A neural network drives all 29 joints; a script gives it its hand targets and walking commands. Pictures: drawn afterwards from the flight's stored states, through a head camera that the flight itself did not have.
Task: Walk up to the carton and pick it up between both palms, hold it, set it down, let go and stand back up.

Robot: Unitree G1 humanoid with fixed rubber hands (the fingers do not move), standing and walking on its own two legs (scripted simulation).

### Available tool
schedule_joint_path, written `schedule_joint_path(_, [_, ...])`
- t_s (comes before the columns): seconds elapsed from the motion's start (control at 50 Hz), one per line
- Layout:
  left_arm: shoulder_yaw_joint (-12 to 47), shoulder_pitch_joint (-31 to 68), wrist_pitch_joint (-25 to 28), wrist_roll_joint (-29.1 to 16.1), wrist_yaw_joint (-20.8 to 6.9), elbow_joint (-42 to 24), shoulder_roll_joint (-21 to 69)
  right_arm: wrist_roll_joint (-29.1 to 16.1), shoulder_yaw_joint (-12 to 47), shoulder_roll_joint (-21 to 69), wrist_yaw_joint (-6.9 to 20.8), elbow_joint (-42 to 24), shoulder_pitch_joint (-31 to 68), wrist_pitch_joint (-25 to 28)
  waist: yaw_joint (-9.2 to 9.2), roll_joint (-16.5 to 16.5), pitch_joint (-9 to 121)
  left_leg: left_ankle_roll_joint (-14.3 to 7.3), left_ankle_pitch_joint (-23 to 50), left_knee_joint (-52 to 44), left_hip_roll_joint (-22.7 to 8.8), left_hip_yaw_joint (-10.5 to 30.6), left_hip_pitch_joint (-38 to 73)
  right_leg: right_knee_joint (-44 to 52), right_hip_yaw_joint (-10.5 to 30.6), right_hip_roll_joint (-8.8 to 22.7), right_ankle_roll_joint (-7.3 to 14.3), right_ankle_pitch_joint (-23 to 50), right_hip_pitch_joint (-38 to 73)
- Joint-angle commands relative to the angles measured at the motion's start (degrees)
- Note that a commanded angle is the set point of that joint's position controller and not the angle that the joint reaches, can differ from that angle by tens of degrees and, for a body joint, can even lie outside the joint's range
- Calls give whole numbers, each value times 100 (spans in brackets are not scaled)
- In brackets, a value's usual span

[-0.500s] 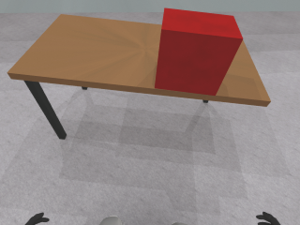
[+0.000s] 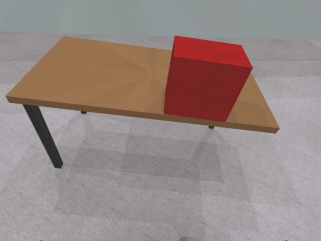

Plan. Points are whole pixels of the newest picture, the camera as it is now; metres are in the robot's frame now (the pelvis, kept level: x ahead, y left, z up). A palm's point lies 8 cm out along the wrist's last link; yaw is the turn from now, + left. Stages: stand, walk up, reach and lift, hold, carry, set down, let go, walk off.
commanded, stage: walk up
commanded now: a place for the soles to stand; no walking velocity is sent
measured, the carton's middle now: (201, 80) +0.74 -0.17 +0.02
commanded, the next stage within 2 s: none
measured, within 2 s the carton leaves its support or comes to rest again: neither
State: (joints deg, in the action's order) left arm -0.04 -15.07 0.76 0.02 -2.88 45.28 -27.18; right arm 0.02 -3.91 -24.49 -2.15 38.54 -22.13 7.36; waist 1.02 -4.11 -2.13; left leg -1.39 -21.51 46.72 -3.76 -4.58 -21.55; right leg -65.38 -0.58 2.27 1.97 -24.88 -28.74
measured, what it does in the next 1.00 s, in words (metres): walks ahead: right foot, then left foot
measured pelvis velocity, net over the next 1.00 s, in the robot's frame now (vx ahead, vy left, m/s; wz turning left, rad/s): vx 0.21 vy -0.06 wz -0.03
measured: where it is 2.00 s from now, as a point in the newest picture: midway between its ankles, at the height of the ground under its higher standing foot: (171, 233)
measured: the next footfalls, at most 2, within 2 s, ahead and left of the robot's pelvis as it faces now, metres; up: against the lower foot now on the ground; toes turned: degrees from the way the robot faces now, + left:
right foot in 0.28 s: +0.16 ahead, -0.17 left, +0.00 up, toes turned -2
left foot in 0.74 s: +0.31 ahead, +0.04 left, +0.00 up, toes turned +7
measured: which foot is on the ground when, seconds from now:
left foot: down 0.00-0.28, up 0.30-0.72, down 0.74-1.00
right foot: up 0.00-0.26, down 0.28-0.76, up 0.78-1.00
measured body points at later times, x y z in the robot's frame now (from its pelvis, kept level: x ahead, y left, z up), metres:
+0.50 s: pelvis +0.11 -0.10 +0.01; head +0.12 -0.10 +0.46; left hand +0.17 +0.24 -0.09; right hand +0.21 -0.42 -0.08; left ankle +0.15 +0.06 -0.64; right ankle +0.12 -0.17 -0.71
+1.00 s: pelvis +0.21 -0.06 +0.01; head +0.22 -0.02 +0.46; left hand +0.32 +0.25 -0.11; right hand +0.31 -0.40 -0.03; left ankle +0.27 +0.03 -0.71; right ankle +0.23 -0.21 -0.65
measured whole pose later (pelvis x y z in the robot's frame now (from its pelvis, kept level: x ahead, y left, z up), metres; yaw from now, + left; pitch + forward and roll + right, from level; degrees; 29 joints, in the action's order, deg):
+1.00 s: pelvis +0.21 -0.06 +0.01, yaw -2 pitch -3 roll -2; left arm 0.0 -16.7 0.6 0.0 -3.4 40.7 -27.1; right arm 0.0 -3.5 -25.1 -2.5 38.5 -19.7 7.0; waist 1.2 -3.7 -3.6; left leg -2.8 -18.4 42.9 -5.1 -7.2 -21.9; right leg -61.4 -0.1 1.2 1.6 -24.4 -28.1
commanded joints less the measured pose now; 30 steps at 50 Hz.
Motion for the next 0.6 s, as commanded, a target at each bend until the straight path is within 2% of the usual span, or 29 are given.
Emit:
schedule_joint_path(0.0, [-771,212,-64,88,-206,-342,-1172,165,-613,-1930,-30,125,-278,162,-224,881,-575,-832,-2399,-3092,-1290,2569,295,182,445,340,-304,780,-1436])
schedule_joint_path(0.02, [-788,190,-70,94,-241,-352,-1216,144,-628,-2006,-27,169,-230,150,-208,1078,-556,-875,-2328,-3121,-1260,2410,343,323,426,298,-328,853,-1392])
schedule_joint_path(0.04, [-731,161,-44,95,-260,-394,-1161,117,-578,-2012,-23,140,-143,151,-171,1252,-714,-868,-2511,-3186,-1354,2488,212,389,426,314,-292,906,-1441])
schedule_joint_path(0.08, [-711,276,-32,117,-266,-463,-1177,117,-633,-2031,-4,87,-93,110,-260,1408,-431,-1042,-2125,-2957,-1288,2094,598,853,273,344,-360,648,-1411])
schedule_joint_path(0.1, [-665,397,17,74,-266,-471,-1076,138,-592,-2026,-4,55,-116,120,-207,1067,-430,-1138,-1880,-2748,-1318,1972,749,1195,243,378,-296,467,-1389])
schedule_joint_path(0.12, [-669,433,40,111,-300,-540,-1067,150,-632,-2100,-13,-1,-56,126,-236,1063,-278,-1202,-1732,-2674,-1415,2093,793,1305,261,384,-270,312,-1155])
schedule_joint_path(0.16, [-695,539,113,113,-302,-613,-1114,153,-609,-2167,-2,-94,66,93,-222,1204,-62,-1182,-1159,-2286,-1417,1935,793,1882,140,352,-206,-378,-512])
schedule_joint_path(0.18, [-672,385,152,90,-278,-538,-1085,196,-579,-2169,12,-103,74,52,-201,1352,-76,-1119,-440,-1888,-1306,1567,766,2436,39,250,-113,-583,-251])
schedule_joint_path(0.2, [-712,-57,229,98,-212,-428,-993,150,-580,-2134,8,-151,314,-12,164,1174,337,-990,361,-1269,-1298,1459,593,3176,23,264,-3,-59,608])
schedule_joint_path(0.22, [-746,-710,304,150,-117,-127,-1071,150,-413,-1668,-1,-192,506,-44,559,45,472,-699,1044,66,-958,1010,-28,3829,52,-83,-53,224,1730])
schedule_joint_path(0.24, [-936,-1371,386,241,14,-21,-1580,79,-252,-1155,38,-272,412,-58,854,-1128,887,-336,1273,1893,-469,398,-1093,4122,1161,427,-78,-163,2803])
schedule_joint_path(0.26, [-939,-1065,405,236,108,-191,-1954,-31,-74,-681,41,-371,169,-83,539,-1856,631,-41,-728,2760,226,133,-2581,4546,3087,1299,288,-290,3245])
schedule_joint_path(0.28, [-1028,-1253,355,95,129,-168,-2084,-67,-216,-1236,-8,-255,776,-116,844,-908,441,-14,-757,2782,393,526,-3269,5057,4232,1748,450,-230,3278])
schedule_joint_path(0.3, [-992,-1037,345,45,117,-244,-2044,-73,-234,-1392,-34,-223,753,-128,667,-350,274,-26,-696,2943,207,812,-3222,5181,4494,2046,455,57,3081])
schedule_joint_path(0.32, [-866,-722,349,13,121,-279,-1754,-28,-277,-1617,-4,-94,600,-149,408,-112,-159,14,-167,2796,-24,858,-2984,4997,3656,1777,173,303,2491])
schedule_joint_path(0.34, [-861,-406,368,42,135,-404,-1501,-47,-248,-1500,35,42,435,-203,299,-384,-252,63,49,2526,-171,666,-2779,4855,2842,1389,142,514,2309])
schedule_joint_path(0.36, [-869,-431,388,38,151,-391,-1396,-44,-225,-1372,71,2,291,-228,267,-295,-323,75,383,2285,-166,654,-2629,4811,2434,1127,-158,1039,2164])
schedule_joint_path(0.38, [-794,-608,380,74,150,-319,-1215,-20,-222,-1284,107,55,381,-231,317,-678,-246,106,469,2070,-190,540,-2412,4703,2143,984,-4,1525,2153])
schedule_joint_path(0.4, [-757,-741,387,60,172,-390,-1201,16,-218,-1266,133,-18,416,-252,330,-469,-254,129,527,2082,-102,321,-2451,4637,1839,875,-47,2296,2107])
schedule_joint_path(0.42, [-770,-804,403,111,145,-391,-1221,0,-214,-1275,127,9,363,-258,293,-516,86,95,520,1755,-103,320,-2105,4397,1632,844,225,2491,2247])
schedule_joint_path(0.44, [-727,-779,391,110,156,-445,-1194,1,-229,-1285,140,-59,449,-240,372,-261,-59,100,611,1715,-60,326,-2390,4287,1631,775,95,2944,2430])
schedule_joint_path(0.46, [-721,-866,376,103,159,-433,-1203,-6,-200,-1223,134,-101,566,-255,375,-526,-149,57,590,1449,-7,191,-2278,4484,1604,831,182,2634,2184])
schedule_joint_path(0.48, [-754,-886,362,114,150,-475,-1282,-5,-194,-1208,115,-106,684,-257,429,-415,-90,54,537,1174,-72,139,-2175,4475,1455,810,292,2510,2262])
schedule_joint_path(0.5, [-755,-1084,343,111,154,-430,-1352,-24,-175,-1153,124,-194,887,-262,542,-543,-194,42,639,837,1,47,-2278,4543,1571,849,272,2463,2234])
schedule_joint_path(0.52, [-740,-957,332,129,136,-469,-1344,-21,-188,-1165,112,-244,905,-266,417,-684,-401,66,622,747,-15,-9,-2111,4623,1459,818,391,2061,1914])
schedule_joint_path(0.54, [-720,-888,313,168,129,-485,-1277,10,-232,-1214,126,-186,808,-264,431,-484,-347,79,524,488,16,95,-2135,4523,1441,769,391,1882,2080])
schedule_joint_path(0.56, [-737,-989,288,160,108,-514,-1374,-9,-284,-1342,101,-204,880,-283,490,-656,-356,20,449,525,11,66,-1929,4635,1571,917,342,1136,1803])
schedule_joint_path(0.58, [-735,-948,262,174,103,-546,-1342,32,-245,-1283,101,-245,877,-274,515,-736,-594,16,267,305,-78,95,-2180,4605,1737,1006,467,890,1920])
